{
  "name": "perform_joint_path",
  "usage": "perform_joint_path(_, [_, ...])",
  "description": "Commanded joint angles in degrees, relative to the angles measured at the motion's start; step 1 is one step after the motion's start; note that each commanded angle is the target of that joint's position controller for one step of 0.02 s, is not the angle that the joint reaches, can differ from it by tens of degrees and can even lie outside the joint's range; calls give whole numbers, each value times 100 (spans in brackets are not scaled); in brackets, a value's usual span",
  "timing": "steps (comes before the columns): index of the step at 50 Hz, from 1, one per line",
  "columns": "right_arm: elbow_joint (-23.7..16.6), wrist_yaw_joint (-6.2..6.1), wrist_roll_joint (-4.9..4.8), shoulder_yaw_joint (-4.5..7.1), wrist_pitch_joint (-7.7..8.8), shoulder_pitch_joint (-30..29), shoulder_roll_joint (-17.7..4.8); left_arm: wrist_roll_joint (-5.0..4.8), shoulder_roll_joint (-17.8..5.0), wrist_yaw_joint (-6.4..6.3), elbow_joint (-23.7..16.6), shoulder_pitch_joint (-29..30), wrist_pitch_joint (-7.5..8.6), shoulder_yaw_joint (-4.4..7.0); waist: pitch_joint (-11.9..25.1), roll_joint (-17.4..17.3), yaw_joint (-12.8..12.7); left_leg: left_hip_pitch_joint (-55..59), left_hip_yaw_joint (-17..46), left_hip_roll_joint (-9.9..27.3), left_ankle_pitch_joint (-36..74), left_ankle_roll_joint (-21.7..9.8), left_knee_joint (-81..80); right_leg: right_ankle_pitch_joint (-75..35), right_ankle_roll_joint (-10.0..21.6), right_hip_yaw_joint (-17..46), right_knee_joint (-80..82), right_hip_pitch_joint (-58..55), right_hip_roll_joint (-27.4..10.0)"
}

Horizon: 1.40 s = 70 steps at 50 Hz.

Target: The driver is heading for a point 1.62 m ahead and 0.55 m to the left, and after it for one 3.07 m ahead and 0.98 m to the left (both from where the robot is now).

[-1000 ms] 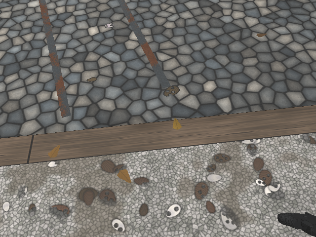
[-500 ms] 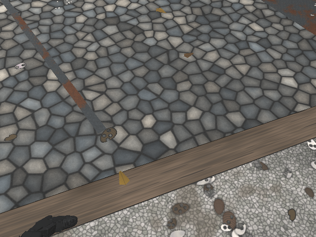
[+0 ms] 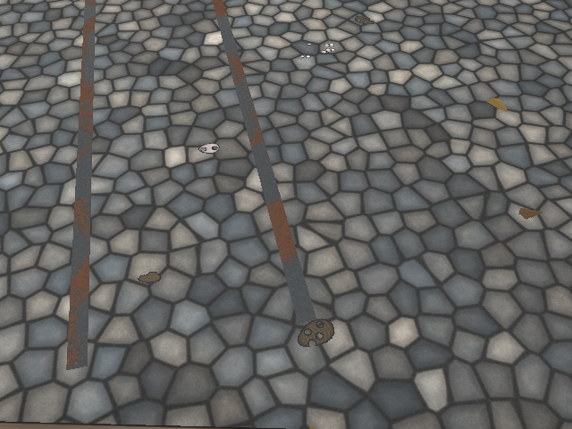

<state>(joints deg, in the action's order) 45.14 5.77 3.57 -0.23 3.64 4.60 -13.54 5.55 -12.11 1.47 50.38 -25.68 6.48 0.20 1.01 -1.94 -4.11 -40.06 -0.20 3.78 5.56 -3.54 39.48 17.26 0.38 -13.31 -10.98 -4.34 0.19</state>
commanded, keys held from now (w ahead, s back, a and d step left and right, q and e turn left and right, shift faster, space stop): w+q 0.86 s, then w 0.14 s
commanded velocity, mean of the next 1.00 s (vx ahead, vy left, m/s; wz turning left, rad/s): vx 0.50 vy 0.00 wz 0.56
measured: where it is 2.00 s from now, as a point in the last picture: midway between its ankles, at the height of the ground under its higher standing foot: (183, 239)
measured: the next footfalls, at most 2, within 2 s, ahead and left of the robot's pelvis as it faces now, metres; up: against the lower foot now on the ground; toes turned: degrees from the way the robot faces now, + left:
left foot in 0.12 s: +0.25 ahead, +0.13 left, +0.00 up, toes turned +5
right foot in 0.50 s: +0.47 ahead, -0.05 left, +0.00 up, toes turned +18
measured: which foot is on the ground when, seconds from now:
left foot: up 0.00-0.10, down 0.12-0.52, up 0.54-1.00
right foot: down 0.00-0.12, up 0.14-0.48, down 0.50-1.00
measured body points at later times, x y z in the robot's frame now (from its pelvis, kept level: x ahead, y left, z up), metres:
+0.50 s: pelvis +0.32 +0.04 -0.02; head +0.32 +0.04 +0.43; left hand +0.46 +0.31 -0.09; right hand +0.40 -0.20 -0.15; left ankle +0.21 +0.13 -0.74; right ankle +0.43 -0.05 -0.73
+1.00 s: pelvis +0.57 +0.19 -0.07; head +0.58 +0.22 +0.37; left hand +0.32 +0.31 -0.21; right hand +0.89 +0.18 -0.14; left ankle +0.64 +0.36 -0.80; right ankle +0.44 -0.06 -0.73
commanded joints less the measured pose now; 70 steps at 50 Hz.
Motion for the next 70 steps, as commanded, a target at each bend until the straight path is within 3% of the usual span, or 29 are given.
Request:
perform_joint_path(1, [-439, -54, -12, 146, 43, -436, -392, -51, -913, -5, -72, -122, 34, 216, -548, 530, 173, 29, -76, -116, -321, -125, -399, -3205, 1055, 303, 107, -170, -1755])
perform_joint_path(6, [-335, -259, -225, 492, 214, 516, -1061, 85, -1320, -29, 79, -204, -2, 338, 192, 641, 791, 2888, -574, -1092, -524, -739, -551, -6133, 557, -321, -2207, 358, -1451])
perform_joint_path(7, [-32, -430, -220, 586, 191, 1808, -1225, 226, -746, 6, -45, -730, 62, 120, 1629, -65, 920, 6041, 808, -364, 117, -1642, 172, -4720, -65, -193, -4049, 2549, -1105])
perform_joint_path(8, [350, -531, -92, 610, 117, 3023, -1369, 261, -491, 261, -135, -511, 95, -64, 2406, -587, 1457, 7615, 3276, 884, -108, -2427, -1012, 964, -382, 334, -5417, 4003, -122])
perform_joint_path(9, [688, -492, 2, 639, 220, 3667, -1285, -150, -640, 369, -433, 972, 68, 40, 1358, 51, 2027, 7293, 3674, 1006, -892, -1939, -1797, 1382, -195, 1405, -6368, 5217, 129])
perform_joint_path(10, [664, -488, -97, 724, 347, 3102, -1433, -246, -684, 295, -662, 1717, 115, 64, 165, -98, 1854, 6080, 3258, 951, -1309, -1601, -2004, 1169, -79, 1827, -6643, 5839, -231])
perform_joint_path(12, [572, -387, -232, 414, 438, 2066, -639, 39, -770, 12, -700, 1457, 121, 73, 32, -196, 1002, 3980, 2688, 699, -1224, -1581, -2227, 711, 88, 2007, -6067, 4701, -580])
perform_joint_path(14, [236, -296, -174, 236, 419, 1093, -346, 33, -459, -137, -698, 1138, -27, -28, -90, -7, 287, 2254, 2473, 580, -1339, -1584, -2762, 738, 87, 1907, -5560, 3614, -668])
perform_joint_path(19, [-5, -97, -8, 434, 423, 1051, -1121, -202, -245, -76, -1019, 1821, -189, -195, -275, -37, 443, 491, 1495, -249, -1541, -1128, -2852, -920, -259, 1175, -3187, 1957, -210])
perform_joint_path(21, [-77, -7, 175, 463, 397, 1181, -1131, -158, -378, -30, -987, 1626, -98, -195, -174, -49, 397, 468, 1722, -97, -1265, -1085, -2215, -2331, -258, 1388, -3423, 1544, -208])
perform_joint_path(23, [-327, -14, 96, 431, 420, 921, -1030, -100, -883, -116, -836, 1019, 32, -1, -82, 82, 62, 650, 1959, -97, -901, -964, -1434, -1375, -203, 1210, -3358, 1129, -100])
perform_joint_path(25, [-576, 4, 90, 346, 540, 538, -714, -145, -1363, -257, -397, -718, 176, 223, 228, 457, -736, 48, 1972, -607, -238, -538, 425, -1175, 238, 1372, -2824, -593, -137])
perform_joint_path(26, [-586, 42, 117, 154, 591, 1174, 110, -184, -1746, -320, -259, -1616, 218, 277, 1206, 1543, -678, -387, 1256, -1483, -2281, -41, 2689, -2582, 1737, 3209, -2205, -1841, -1592])
perform_joint_path(27, [-372, 28, 38, 135, 622, 2186, 175, -164, -1639, -99, -595, -1018, 184, 114, 1444, 1767, 20, -1274, 1108, -1443, -4303, 97, 4301, -4006, 3013, 5423, -1488, -1604, -2795])
perform_joint_path(28, [-352, -72, 52, 306, 517, 1938, -431, -174, -1441, -25, -605, -230, 184, 181, 272, 1276, 156, -2182, 1150, -909, -3735, 138, 5002, -1636, 2750, 5912, -945, -555, -2964])
perform_joint_path(29, [-288, -252, 140, 315, 378, 1514, -685, -376, -751, -27, -751, 522, 149, -14, 79, 584, 251, -1860, 1049, -354, -2874, 87, 4981, 53, 2175, 4975, -795, 558, -2592])
perform_joint_path(31, [-248, -344, 330, 186, 206, 1223, -344, -304, 37, -149, -902, 1309, 104, -306, 73, 332, 508, -932, 959, 99, -1976, 294, 4020, -223, 1715, 3686, -451, 1537, -1922])
perform_joint_path(37, [-475, 120, 158, 81, 195, 318, -138, -24, -739, -370, -284, 216, 176, -93, -74, 445, 48, 29, 0, 146, -593, 254, 1712, -1476, 1202, 1324, -312, 1458, -1318])
perform_joint_path(45, [-707, 16, 126, 27, -64, -857, -263, -47, -775, -57, 376, -593, 100, -158, -1131, 459, -159, 551, -23, 186, 1161, -71, -747, -206, 1014, 913, -568, 1057, -1553])
perform_joint_path(46, [-917, 46, -990, 193, -61, -1531, -410, -915, -1284, -133, 405, -175, -107, 197, -1652, 41, -170, 404, 268, -97, 625, -149, -1048, -817, 627, 760, -970, 1363, -1517])
perform_joint_path(48, [-751, 55, -832, 177, -11, -1056, -400, -852, -1358, -215, 542, -490, -271, 246, -1093, 21, -51, 913, 124, -190, 731, -212, -1435, -1892, 429, 566, -1892, 639, -1556])
perform_joint_path(50, [-3, -48, -581, 425, -55, 856, -698, -726, -1155, -211, 614, -398, -327, 271, -33, 105, 763, 3475, -124, -372, 1213, -403, -1592, -2488, 248, 301, -4061, 1298, -1232])
perform_joint_path(51, [324, -179, -508, 569, -147, 1725, -1036, -692, -981, -177, 636, -397, -268, 270, 304, -314, 1152, 5109, 395, 163, 2330, -649, -1377, -133, -86, 265, -6138, 2730, -683])
perform_joint_path(52, [346, -299, -314, 538, -118, 2049, -1360, -592, -383, -107, 502, -1018, -146, 151, 1478, -1415, 802, 7167, 1236, 1092, 4900, -960, 413, 2854, -172, 1018, -8313, 4514, -404])
perform_joint_path(53, [376, -300, -405, 593, -161, 2498, -1365, -769, -685, -65, 407, -1261, 53, 163, 2706, -1255, 1142, 7710, 2054, 1600, 4319, -1639, 370, 2701, -60, 2254, -8582, 4905, -283])
perform_joint_path(55, [329, -436, -364, 628, -180, 1754, -1255, -1089, -746, -213, -128, 141, 164, 240, 1755, -506, 959, 5672, 3002, 1886, -1217, -1834, -1859, 804, -72, 1920, -7656, 5477, -617])
perform_joint_path(56, [115, -460, -389, 468, -94, 823, -819, -945, -875, -356, -67, 326, 36, 301, 945, 133, 600, 4230, 2630, 1752, -914, -1614, -2211, 186, -176, 1824, -7262, 5035, -788])
perform_joint_path(59, [268, -409, -308, 424, 114, 421, -568, -691, -513, -430, 83, -163, -309, 358, 249, 99, -13, 2325, 1774, 1531, -271, -1327, -2459, -35, -437, 2148, -6306, 3991, -1072])
perform_joint_path(70, [845, -766, -390, 546, 145, 1351, -732, -677, -286, -60, -739, 2306, -259, 330, -517, 68, 682, 3702, -323, 1027, 272, -575, -2840, -2322, 179, 1577, -2982, 4668, -589])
